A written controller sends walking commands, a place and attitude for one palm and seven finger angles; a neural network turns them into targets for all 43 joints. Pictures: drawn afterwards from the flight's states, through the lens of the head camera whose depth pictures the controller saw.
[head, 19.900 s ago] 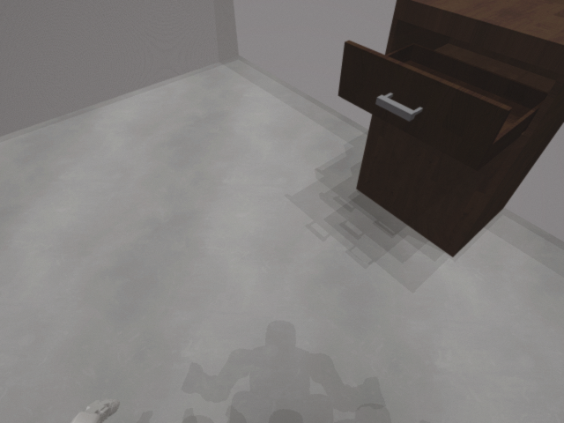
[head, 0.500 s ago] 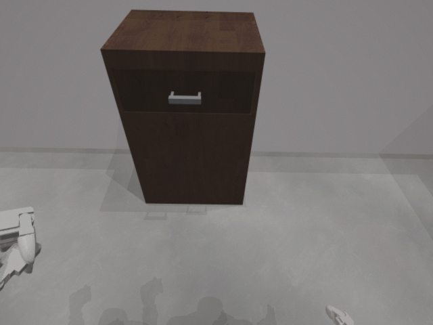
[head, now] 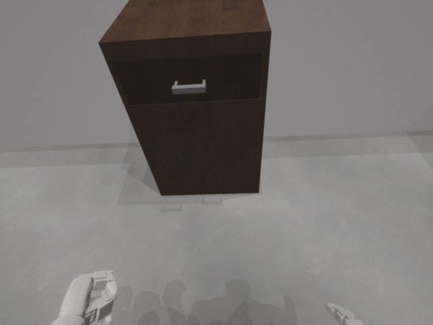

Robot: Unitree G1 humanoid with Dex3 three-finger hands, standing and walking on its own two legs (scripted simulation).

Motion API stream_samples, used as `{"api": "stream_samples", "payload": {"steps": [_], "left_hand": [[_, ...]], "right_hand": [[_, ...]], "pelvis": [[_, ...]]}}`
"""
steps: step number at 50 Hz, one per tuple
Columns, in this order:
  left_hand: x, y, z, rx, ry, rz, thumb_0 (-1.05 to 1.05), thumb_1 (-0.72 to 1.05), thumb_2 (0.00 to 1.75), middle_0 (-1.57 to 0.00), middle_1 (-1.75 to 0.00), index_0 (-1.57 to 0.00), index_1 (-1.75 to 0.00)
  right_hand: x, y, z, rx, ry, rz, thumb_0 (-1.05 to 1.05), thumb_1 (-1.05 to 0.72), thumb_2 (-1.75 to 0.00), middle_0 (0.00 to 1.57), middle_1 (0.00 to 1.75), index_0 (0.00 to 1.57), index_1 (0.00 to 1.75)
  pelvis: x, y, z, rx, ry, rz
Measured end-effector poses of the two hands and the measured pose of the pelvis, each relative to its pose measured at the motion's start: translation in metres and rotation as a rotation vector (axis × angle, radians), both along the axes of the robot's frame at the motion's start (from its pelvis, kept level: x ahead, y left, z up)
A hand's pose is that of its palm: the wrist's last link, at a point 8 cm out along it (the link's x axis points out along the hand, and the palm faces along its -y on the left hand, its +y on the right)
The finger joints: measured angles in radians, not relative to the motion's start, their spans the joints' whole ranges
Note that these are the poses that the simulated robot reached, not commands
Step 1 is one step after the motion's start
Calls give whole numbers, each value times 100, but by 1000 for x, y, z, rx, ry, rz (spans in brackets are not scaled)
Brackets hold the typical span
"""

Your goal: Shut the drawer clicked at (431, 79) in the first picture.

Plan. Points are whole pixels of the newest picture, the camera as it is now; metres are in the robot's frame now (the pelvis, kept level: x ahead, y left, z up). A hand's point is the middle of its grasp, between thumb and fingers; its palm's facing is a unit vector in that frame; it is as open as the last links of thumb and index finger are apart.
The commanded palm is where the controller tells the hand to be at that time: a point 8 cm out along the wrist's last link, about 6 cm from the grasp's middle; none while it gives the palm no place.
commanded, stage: let the arm hang, fingers relaxed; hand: left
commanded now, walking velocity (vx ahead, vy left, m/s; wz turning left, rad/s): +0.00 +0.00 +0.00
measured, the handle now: (189, 85) +0.88 +0.14 -0.03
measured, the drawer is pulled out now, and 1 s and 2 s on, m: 0.00 0.00 0.00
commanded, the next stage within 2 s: look to check the result in 0.92 s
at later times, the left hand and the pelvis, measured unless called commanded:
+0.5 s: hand out of the picture -0.02 +0.21 -0.15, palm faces +0.02 -0.97 -0.22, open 6.4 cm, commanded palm none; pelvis +0.00 +0.03 +0.02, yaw -1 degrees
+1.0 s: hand out of the picture +0.00 +0.19 -0.16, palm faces +0.00 -0.99 -0.16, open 7.4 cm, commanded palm none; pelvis +0.01 +0.04 +0.02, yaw -2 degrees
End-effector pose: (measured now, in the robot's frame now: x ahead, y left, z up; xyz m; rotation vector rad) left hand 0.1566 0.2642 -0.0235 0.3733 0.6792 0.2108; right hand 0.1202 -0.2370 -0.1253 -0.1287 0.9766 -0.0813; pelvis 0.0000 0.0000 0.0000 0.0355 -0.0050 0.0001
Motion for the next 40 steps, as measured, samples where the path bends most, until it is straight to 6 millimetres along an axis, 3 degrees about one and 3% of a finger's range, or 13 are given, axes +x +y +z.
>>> {"api": "stream_samples", "payload": {"steps": [3, 4, 5, 10, 17, 22, 28, 33, 40], "left_hand": [[-49, -27, -70, -154, 267, 18, 1, 91, 90, -120, -140, -120, -140], [-66, -35, -87, -195, 336, 31, 1, 91, 90, -117, -137, -117, -137], [-77, -31, -95, -191, 360, 79, 2, 90, 90, -113, -137, -113, -133], [-127, -12, -109, -220, 518, 154, 2, 90, 90, -95, -121, -95, -114], [-177, -2, -101, -209, 696, 194, 2, 91, 90, -68, -87, -68, -84], [-182, 0, -98, -205, 729, 198, 1, 91, 90, -49, -64, -49, -63], [-167, -8, -101, -225, 705, 174, 1, 91, 90, -31, -43, -30, -43], [-153, -17, -105, -245, 690, 145, 1, 91, 90, -24, -35, -24, -35], [-153, -17, -108, -254, 707, 144, 2, 93, 90, -21, -31, -21, -31]], "right_hand": [[-25, -5, 2, -54, 81, -19, 1, -91, -89, 20, 30, 20, 30], [-36, -6, 3, -74, 112, -26, 1, -91, -89, 20, 30, 20, 30], [-47, -6, 6, -93, 148, -26, 1, -91, -89, 20, 30, 20, 30], [-92, -4, 11, -133, 321, -27, 1, -91, -89, 20, 30, 20, 30], [-125, 19, 0, -76, 414, -63, 1, -91, -89, 20, 30, 20, 30], [-136, 44, -8, -19, 433, -79, 1, -91, -89, 20, 30, 20, 30], [-144, 68, -12, 27, 453, -93, 1, -91, -89, 20, 30, 20, 30], [-153, 78, -12, 40, 470, -119, 1, -91, -89, 20, 30, 20, 30], [-163, 81, -10, 35, 499, -148, 0, -91, -89, 20, 30, 20, 30]], "pelvis": [[-4, 1, -2, -18, -20, -2], [-6, 1, -2, -22, -27, -2], [-7, 0, -1, -26, -30, 1], [-8, 2, 8, -51, -18, 11], [-5, 17, 14, -51, -13, -3], [-2, 24, 16, -44, -20, -15], [-1, 30, 16, -39, -27, -26], [1, 33, 16, -36, -26, -36], [4, 35, 16, -37, -22, -43]]}}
